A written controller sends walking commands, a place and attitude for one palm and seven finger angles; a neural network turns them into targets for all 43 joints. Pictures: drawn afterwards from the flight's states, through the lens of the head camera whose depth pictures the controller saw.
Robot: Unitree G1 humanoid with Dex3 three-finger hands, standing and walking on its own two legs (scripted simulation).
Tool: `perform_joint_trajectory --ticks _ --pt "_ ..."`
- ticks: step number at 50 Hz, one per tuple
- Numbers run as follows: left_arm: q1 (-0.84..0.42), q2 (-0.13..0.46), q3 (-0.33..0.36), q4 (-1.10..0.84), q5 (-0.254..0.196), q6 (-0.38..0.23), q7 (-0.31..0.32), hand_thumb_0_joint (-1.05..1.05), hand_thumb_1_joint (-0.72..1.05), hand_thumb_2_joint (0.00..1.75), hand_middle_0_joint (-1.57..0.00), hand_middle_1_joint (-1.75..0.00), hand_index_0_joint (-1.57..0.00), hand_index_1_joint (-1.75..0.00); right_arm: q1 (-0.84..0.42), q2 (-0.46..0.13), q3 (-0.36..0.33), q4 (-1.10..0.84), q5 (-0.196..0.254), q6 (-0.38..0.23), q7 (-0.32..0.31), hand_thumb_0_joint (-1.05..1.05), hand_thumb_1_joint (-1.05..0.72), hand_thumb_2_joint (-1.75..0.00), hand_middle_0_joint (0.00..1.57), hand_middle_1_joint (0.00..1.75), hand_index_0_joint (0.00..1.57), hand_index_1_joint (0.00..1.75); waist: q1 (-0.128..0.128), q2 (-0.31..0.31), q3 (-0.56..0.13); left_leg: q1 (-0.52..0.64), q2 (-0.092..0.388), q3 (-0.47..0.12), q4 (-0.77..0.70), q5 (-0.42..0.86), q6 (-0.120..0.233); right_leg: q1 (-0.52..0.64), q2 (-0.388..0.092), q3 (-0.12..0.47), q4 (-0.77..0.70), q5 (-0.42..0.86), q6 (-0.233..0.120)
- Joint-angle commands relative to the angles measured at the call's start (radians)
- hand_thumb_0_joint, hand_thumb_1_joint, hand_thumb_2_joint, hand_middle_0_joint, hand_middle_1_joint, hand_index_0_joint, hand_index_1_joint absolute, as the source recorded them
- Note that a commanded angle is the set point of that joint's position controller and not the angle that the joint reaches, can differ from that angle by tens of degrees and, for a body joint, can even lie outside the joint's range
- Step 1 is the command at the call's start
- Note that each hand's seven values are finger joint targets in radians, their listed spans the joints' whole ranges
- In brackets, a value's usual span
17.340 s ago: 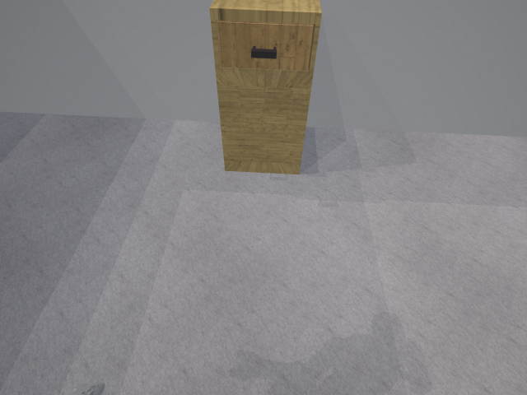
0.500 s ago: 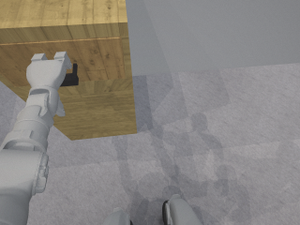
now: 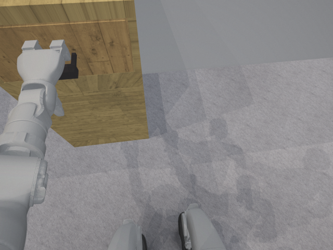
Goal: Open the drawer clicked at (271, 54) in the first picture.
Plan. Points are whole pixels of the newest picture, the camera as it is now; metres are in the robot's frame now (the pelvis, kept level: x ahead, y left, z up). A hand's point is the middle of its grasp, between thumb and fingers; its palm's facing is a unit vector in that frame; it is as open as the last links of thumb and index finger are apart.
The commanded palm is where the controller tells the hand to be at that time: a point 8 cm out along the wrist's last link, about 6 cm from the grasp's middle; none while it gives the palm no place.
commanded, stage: lower the fingers behind the handle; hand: left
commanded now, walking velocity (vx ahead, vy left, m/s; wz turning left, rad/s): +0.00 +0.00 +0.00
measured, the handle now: (56, 65) +0.58 +0.23 +0.02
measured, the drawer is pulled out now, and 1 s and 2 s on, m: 0.00 0.00 0.00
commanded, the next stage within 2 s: lift the fingers back up to retry in 0.26 s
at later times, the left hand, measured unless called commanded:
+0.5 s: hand (53, 79) +0.53 +0.23 +0.03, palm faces -0.05 +0.01 -1.00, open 13.8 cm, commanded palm +0.51 +0.24 +0.07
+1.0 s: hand (36, 63) +0.53 +0.24 +0.08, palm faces -0.06 -0.03 -1.00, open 13.8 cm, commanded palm +0.51 +0.24 +0.13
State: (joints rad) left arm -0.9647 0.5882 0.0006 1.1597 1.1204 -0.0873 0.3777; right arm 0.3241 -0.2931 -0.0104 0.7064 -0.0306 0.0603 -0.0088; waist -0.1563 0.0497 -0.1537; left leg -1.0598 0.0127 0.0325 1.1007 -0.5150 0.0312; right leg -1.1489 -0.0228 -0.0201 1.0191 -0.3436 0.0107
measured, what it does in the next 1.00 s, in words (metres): stands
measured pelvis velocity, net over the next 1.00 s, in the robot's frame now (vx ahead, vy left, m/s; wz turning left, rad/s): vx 0.04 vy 0.01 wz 0.00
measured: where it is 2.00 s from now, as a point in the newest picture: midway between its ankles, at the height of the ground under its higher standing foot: outside the picture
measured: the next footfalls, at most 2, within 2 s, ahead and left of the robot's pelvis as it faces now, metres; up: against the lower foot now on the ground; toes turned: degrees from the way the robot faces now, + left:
none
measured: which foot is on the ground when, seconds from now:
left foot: down 0.00-1.00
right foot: down 0.00-1.00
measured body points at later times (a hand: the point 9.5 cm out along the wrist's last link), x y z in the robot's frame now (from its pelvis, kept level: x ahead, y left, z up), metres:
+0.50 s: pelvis -0.01 +0.00 -0.01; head +0.15 -0.01 +0.41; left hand +0.53 +0.23 +0.08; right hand -0.02 -0.28 -0.13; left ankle -0.01 +0.10 -0.65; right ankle +0.06 -0.13 -0.65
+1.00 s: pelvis +0.04 +0.01 +0.05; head +0.15 +0.00 +0.48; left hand +0.53 +0.24 +0.13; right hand +0.03 -0.28 -0.08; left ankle -0.01 +0.10 -0.65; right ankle +0.06 -0.13 -0.65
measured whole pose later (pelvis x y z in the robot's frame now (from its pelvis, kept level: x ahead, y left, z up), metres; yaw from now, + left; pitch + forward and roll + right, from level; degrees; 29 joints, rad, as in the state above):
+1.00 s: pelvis +0.04 +0.01 +0.05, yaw +0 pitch +22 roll -2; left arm -0.86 0.55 0.00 1.07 1.07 -0.10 0.28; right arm 0.37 -0.28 -0.04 0.73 -0.02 0.08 -0.02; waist -0.12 0.06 -0.14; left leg -0.75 0.02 0.02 0.83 -0.45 0.03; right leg -0.83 -0.01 -0.03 0.74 -0.29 0.02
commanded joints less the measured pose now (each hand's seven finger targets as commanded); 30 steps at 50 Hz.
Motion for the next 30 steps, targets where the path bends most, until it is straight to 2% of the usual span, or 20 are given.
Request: perform_joint_trajectory --ticks 1,5,7,9,10,12,13,15,16,17,18,20,21,23,24,25,26,28,29,30 --pt "-0.312 0.264 0.047 -0.037 -0.013 0.048 -0.020 0.00 -0.50 0.30 -0.30 -1.20 -0.30 -1.20 0.189 -0.175 -0.056 -0.035 0.000 -0.019 -0.021 0.00 -0.90 -0.90 0.20 0.30 0.20 0.30 -0.028 -0.017 -0.407 0.136 -0.033 -0.037 -0.149 0.231 0.014 0.365 0.044 -0.008 -0.101 0.135 -0.029" --pt "-0.323 0.276 0.043 -0.037 -0.020 0.046 -0.045 0.00 -0.50 0.30 -0.30 -1.20 -0.30 -1.20 0.193 -0.176 -0.050 -0.039 0.004 -0.023 -0.024 0.00 -0.90 -0.90 0.20 0.30 0.20 0.30 -0.029 -0.002 -0.416 0.119 -0.035 -0.035 -0.145 0.210 0.016 0.368 0.044 -0.004 -0.099 0.123 -0.029" --pt "-0.326 0.271 0.034 -0.029 -0.014 0.043 -0.055 0.00 -0.50 0.30 -0.30 -1.20 -0.30 -1.20 0.197 -0.174 -0.049 -0.042 0.007 -0.026 -0.029 0.00 -0.90 -0.90 0.20 0.30 0.20 0.30 -0.036 -0.024 -0.408 0.106 -0.035 -0.036 -0.143 0.195 0.018 0.364 0.044 -0.005 -0.100 0.111 -0.028" --pt "-0.333 0.297 0.048 -0.038 -0.016 0.034 -0.063 0.00 -0.50 0.30 -0.30 -1.20 -0.30 -1.20 0.199 -0.175 -0.046 -0.042 0.005 -0.029 -0.030 0.00 -0.90 -0.90 0.20 0.30 0.20 0.30 -0.031 -0.002 -0.416 0.097 -0.035 -0.033 -0.137 0.189 0.018 0.363 0.043 0.000 -0.094 0.108 -0.028" --pt "-0.320 0.286 0.041 -0.028 -0.014 0.033 -0.067 0.00 -0.50 0.30 -0.30 -1.20 -0.30 -1.20 0.199 -0.174 -0.045 -0.044 0.007 -0.030 -0.030 0.00 -0.90 -0.90 0.20 0.30 0.20 0.30 -0.030 -0.005 -0.402 0.095 -0.036 -0.036 -0.138 0.184 0.017 0.351 0.044 -0.004 -0.092 0.100 -0.030" --pt "-0.344 0.263 0.026 -0.038 -0.014 0.025 -0.069 0.00 -0.50 0.30 -0.30 -1.20 -0.30 -1.20 0.204 -0.173 -0.048 -0.046 0.008 -0.034 -0.032 0.00 -0.90 -0.90 0.20 0.30 0.20 0.30 -0.045 -0.016 -0.391 0.091 -0.032 -0.038 -0.135 0.169 0.019 0.333 0.044 -0.006 -0.096 0.082 -0.028" --pt "-0.348 0.287 0.047 -0.042 -0.018 0.019 -0.069 0.00 -0.50 0.30 -0.30 -1.20 -0.30 -1.20 0.205 -0.175 -0.047 -0.043 0.007 -0.036 -0.032 0.00 -0.90 -0.90 0.20 0.30 0.20 0.30 -0.040 -0.027 -0.409 0.085 -0.033 -0.039 -0.129 0.169 0.021 0.338 0.045 -0.004 -0.090 0.081 -0.029" --pt "-0.358 0.293 0.047 -0.063 -0.019 0.011 -0.069 0.00 -0.50 0.30 -0.30 -1.20 -0.30 -1.20 0.211 -0.172 -0.047 -0.047 0.005 -0.040 -0.031 0.00 -0.90 -0.90 0.20 0.30 0.20 0.30 -0.035 0.006 -0.432 0.076 -0.036 -0.035 -0.124 0.169 0.021 0.355 0.043 0.001 -0.085 0.089 -0.028" --pt "-0.328 0.303 0.057 -0.048 -0.017 0.013 -0.070 0.00 -0.50 0.30 -0.30 -1.20 -0.30 -1.20 0.213 -0.173 -0.046 -0.046 0.006 -0.039 -0.031 0.00 -0.90 -0.90 0.20 0.30 0.20 0.30 -0.026 -0.012 -0.437 0.073 -0.037 -0.035 -0.122 0.180 0.021 0.366 0.044 0.001 -0.081 0.102 -0.030" --pt "-0.324 0.289 0.045 -0.038 -0.017 0.015 -0.071 0.00 -0.50 0.30 -0.30 -1.20 -0.30 -1.20 0.209 -0.172 -0.046 -0.047 0.008 -0.039 -0.032 0.00 -0.90 -0.90 0.20 0.30 0.20 0.30 -0.035 -0.020 -0.414 0.067 -0.035 -0.034 -0.123 0.168 0.020 0.353 0.044 0.000 -0.086 0.091 -0.028" --pt "-0.349 0.276 0.039 -0.043 -0.019 0.013 -0.069 0.00 -0.50 0.30 -0.30 -1.20 -0.30 -1.20 0.215 -0.172 -0.047 -0.044 0.008 -0.040 -0.031 0.00 -0.90 -0.90 0.20 0.30 0.20 0.30 -0.045 -0.026 -0.408 0.072 -0.034 -0.038 -0.125 0.169 0.020 0.343 0.045 -0.002 -0.089 0.088 -0.027" --pt "-0.390 0.340 0.075 -0.104 -0.021 0.007 -0.063 0.00 -0.50 0.30 -0.30 -1.20 -0.30 -1.20 0.215 -0.175 -0.048 -0.044 0.007 -0.041 -0.031 0.00 -0.90 -0.90 0.20 0.30 0.20 0.30 -0.029 0.027 -0.461 0.096 -0.035 -0.036 -0.133 0.172 0.020 0.372 0.044 0.004 -0.092 0.089 -0.028" --pt "-0.391 0.356 0.085 -0.114 -0.019 0.008 -0.061 0.00 -0.50 0.30 -0.30 -1.20 -0.30 -1.20 0.218 -0.173 -0.047 -0.046 0.006 -0.040 -0.032 0.00 -0.90 -0.90 0.20 0.30 0.20 0.30 -0.020 0.023 -0.486 0.106 -0.037 -0.037 -0.137 0.187 0.021 0.402 0.045 0.005 -0.094 0.103 -0.027" --pt "-0.406 0.338 0.079 -0.146 -0.024 0.006 -0.060 0.00 -0.50 0.30 -0.30 -1.20 -0.30 -1.20 0.222 -0.168 -0.052 -0.047 0.008 -0.040 -0.031 0.00 -0.90 -0.90 0.20 0.30 0.20 0.30 -0.023 0.033 -0.516 0.150 -0.036 -0.043 -0.149 0.220 0.018 0.413 0.047 0.003 -0.104 0.128 -0.028" --pt "-0.414 0.337 0.074 -0.140 -0.027 0.009 -0.057 0.00 -0.50 0.30 -0.30 -1.20 -0.30 -1.20 0.224 -0.168 -0.052 -0.042 0.008 -0.041 -0.032 0.00 -0.90 -0.90 0.20 0.30 0.20 0.30 -0.031 0.033 -0.503 0.157 -0.035 -0.041 -0.155 0.217 0.020 0.416 0.047 0.003 -0.118 0.126 -0.024" --pt "-0.423 0.372 0.098 -0.154 -0.026 0.009 -0.055 0.00 -0.50 0.30 -0.30 -1.20 -0.30 -1.20 0.222 -0.172 -0.052 -0.036 0.008 -0.039 -0.033 0.00 -0.90 -0.90 0.20 0.30 0.20 0.30 -0.023 0.035 -0.500 0.167 -0.034 -0.043 -0.162 0.217 0.018 0.425 0.047 0.005 -0.124 0.127 -0.023" --pt "-0.426 0.371 0.097 -0.174 -0.029 0.006 -0.051 0.00 -0.50 0.30 -0.30 -1.20 -0.30 -1.20 0.222 -0.169 -0.051 -0.039 0.006 -0.039 -0.034 0.00 -0.90 -0.90 0.20 0.30 0.20 0.30 -0.017 0.056 -0.520 0.186 -0.036 -0.043 -0.172 0.237 0.018 0.447 0.047 0.006 -0.130 0.142 -0.024" --pt "-0.436 0.384 0.114 -0.205 -0.030 -0.002 -0.049 0.00 -0.50 0.30 -0.30 -1.20 -0.30 -1.20 0.223 -0.169 -0.055 -0.036 0.006 -0.035 -0.034 0.00 -0.90 -0.90 0.20 0.30 0.20 0.30 -0.012 0.053 -0.550 0.237 -0.034 -0.049 -0.185 0.276 0.016 0.467 0.050 0.004 -0.142 0.169 -0.026" --pt "-0.441 0.361 0.095 -0.203 -0.028 -0.003 -0.045 0.00 -0.50 0.30 -0.30 -1.20 -0.30 -1.20 0.225 -0.164 -0.056 -0.033 0.006 -0.036 -0.034 0.00 -0.90 -0.90 0.20 0.30 0.20 0.30 -0.020 0.059 -0.540 0.252 -0.034 -0.049 -0.194 0.280 0.016 0.464 0.051 0.004 -0.156 0.170 -0.024" --pt "-0.438 0.356 0.098 -0.218 -0.030 -0.007 -0.041 0.00 -0.50 0.30 -0.30 -1.20 -0.30 -1.20 0.224 -0.164 -0.058 -0.029 0.005 -0.037 -0.033 0.00 -0.90 -0.90 0.20 0.30 0.20 0.30 -0.012 0.072 -0.530 0.269 -0.033 -0.049 -0.205 0.293 0.014 0.471 0.051 0.001 -0.163 0.180 -0.026"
